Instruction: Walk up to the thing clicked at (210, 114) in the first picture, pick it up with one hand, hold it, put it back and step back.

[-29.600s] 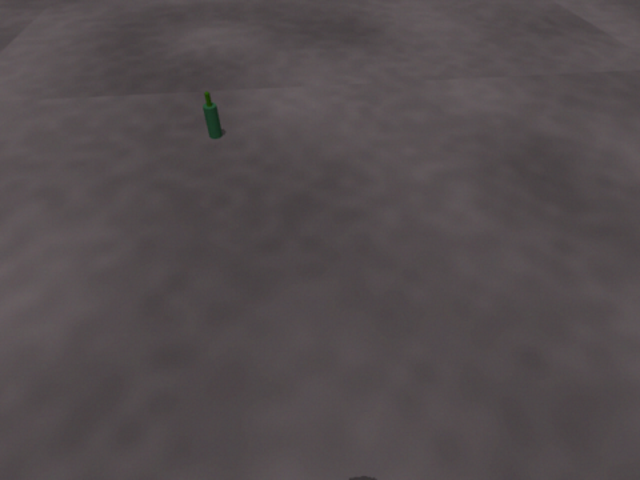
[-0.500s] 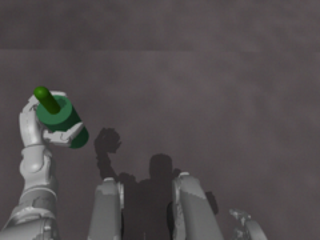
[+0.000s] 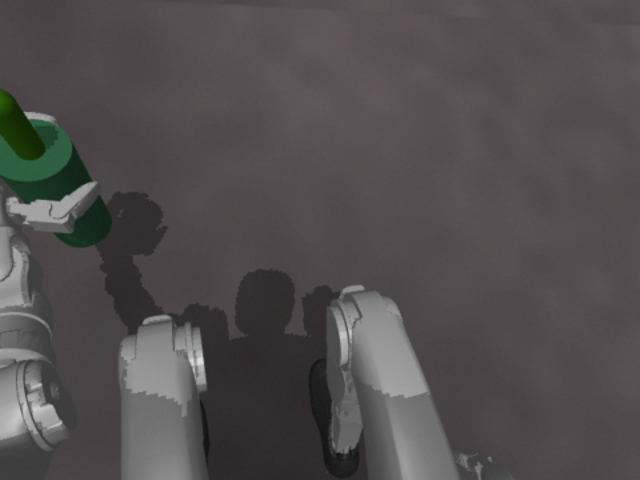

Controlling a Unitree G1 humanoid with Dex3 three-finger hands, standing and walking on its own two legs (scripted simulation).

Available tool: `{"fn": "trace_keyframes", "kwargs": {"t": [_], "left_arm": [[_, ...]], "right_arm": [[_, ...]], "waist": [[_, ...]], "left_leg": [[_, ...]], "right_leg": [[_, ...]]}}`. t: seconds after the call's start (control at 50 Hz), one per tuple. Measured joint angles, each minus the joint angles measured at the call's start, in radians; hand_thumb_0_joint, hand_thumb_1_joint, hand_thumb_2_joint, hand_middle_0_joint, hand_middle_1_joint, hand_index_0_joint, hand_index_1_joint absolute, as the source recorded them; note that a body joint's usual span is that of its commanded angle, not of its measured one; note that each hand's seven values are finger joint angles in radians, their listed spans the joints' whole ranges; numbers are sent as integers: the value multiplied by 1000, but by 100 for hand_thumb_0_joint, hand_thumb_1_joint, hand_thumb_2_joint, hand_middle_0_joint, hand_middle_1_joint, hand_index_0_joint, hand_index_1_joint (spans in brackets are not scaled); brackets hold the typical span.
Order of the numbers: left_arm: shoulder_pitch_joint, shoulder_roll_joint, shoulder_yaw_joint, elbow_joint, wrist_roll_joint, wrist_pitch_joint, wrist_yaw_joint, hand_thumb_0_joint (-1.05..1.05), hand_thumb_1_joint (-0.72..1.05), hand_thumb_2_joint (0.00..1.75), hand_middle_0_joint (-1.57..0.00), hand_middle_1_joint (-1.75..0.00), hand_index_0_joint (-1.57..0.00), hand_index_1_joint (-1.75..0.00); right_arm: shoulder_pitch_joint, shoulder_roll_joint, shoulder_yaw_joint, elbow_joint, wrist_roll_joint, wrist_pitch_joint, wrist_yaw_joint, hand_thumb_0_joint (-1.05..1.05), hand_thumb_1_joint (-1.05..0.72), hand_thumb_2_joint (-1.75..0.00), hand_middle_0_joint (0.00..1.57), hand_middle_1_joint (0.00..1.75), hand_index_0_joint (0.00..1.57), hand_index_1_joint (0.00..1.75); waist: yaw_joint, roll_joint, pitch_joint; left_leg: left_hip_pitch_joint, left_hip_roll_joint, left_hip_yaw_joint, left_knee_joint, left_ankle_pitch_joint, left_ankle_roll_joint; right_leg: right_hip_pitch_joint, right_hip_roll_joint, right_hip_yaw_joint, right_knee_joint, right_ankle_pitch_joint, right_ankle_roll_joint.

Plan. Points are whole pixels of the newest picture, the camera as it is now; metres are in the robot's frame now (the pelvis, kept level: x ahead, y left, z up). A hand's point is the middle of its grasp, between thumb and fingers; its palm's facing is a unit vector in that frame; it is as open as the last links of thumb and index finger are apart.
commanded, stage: crouch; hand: left
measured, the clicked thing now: (50, 176) +0.49 +0.24 -0.07
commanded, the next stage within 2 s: lower in 0.70 s
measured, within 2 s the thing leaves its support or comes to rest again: neither
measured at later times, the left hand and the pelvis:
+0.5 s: hand (68, 195) +0.50 +0.25 -0.14, palm faces +0.19 -0.98 -0.06, open 9.9 cm; pelvis +0.00 +0.00 -0.05, yaw -3 degrees
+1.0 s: hand (85, 197) +0.52 +0.24 -0.19, palm faces +0.20 -0.98 -0.03, open 9.9 cm; pelvis +0.00 +0.01 -0.06, yaw -6 degrees
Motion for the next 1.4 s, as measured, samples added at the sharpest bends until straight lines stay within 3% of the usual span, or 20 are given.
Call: {"fn": "trace_keyframes", "kwargs": {"t": [0.18, 0.34, 0.48, 0.62, 0.88, 1.0, 1.16, 1.4], "left_arm": [[-88, 74, 46, 107, 16, -18, -26, -1, -37, 108, -70, -99, -73, -99], [-53, 106, 87, 58, 41, -6, -36, -1, -36, 108, -70, -99, -73, -99], [-3, 111, 53, -16, 27, 13, -29, -1, -36, 108, -70, -99, -73, -99], [-31, 127, 16, 12, 13, -1, -29, -1, -36, 108, -70, -99, -73, -99], [-69, 198, 68, 89, 42, -39, -28, -1, -37, 108, -70, -99, -74, -98], [-67, 234, 89, 131, 32, -57, -12, -1, -37, 109, -70, -98, -74, -98], [-67, 284, 70, 145, 33, -92, -18, -1, -37, 109, -71, -98, -74, -98], [-86, 343, 80, 197, 40, -133, -5, -1, -37, 109, -71, -98, -75, -97]], "right_arm": [[-20, -28, 51, -21, -15, 16, 10, 0, -94, -91, 20, 30, 21, 30], [-29, -42, 80, -45, -40, 38, 18, 0, -92, -91, 20, 30, 21, 30], [-35, -47, 93, -42, -53, 45, 17, 0, -93, -91, 20, 30, 21, 30], [-64, -63, 112, -47, -58, 45, 18, 0, -93, -91, 21, 30, 21, 30], [-88, -71, 175, -89, -83, 67, 29, 0, -92, -90, 20, 30, 21, 30], [-94, -81, 209, -95, -98, 73, 33, 0, -92, -90, 21, 30, 21, 30], [-117, -92, 248, -101, -122, 67, 32, 0, -92, -90, 21, 30, 21, 30], [-169, -111, 303, -142, -150, 74, 31, -1, -92, -90, 21, 30, 21, 30]], "waist": [[-28, -3, 54], [-40, -33, 99], [-32, -48, 116], [-31, -42, 137], [-73, -75, 195], [-81, -94, 231], [-91, -133, 271], [-108, -159, 313]], "left_leg": [[-66, -2, -31, 99, -2, 1], [-106, -5, -57, 159, -12, -4], [-110, -10, -69, 176, -22, -5], [-112, -14, -78, 190, -19, 2], [-124, -12, -110, 240, -21, 2], [-125, -12, -122, 256, -21, 3], [-127, -11, -140, 283, -30, 6], [-111, -13, -174, 307, -49, 7]], "right_leg": [[-54, 10, -21, 75, 10, 9], [-85, 15, -39, 118, 7, 12], [-80, 12, -49, 127, -5, 14], [-70, 12, -57, 128, -2, 20], [-73, 25, -81, 153, 12, 28], [-70, 29, -89, 160, 17, 32], [-65, 37, -102, 170, 16, 40], [-33, 43, -129, 167, 7, 42]]}}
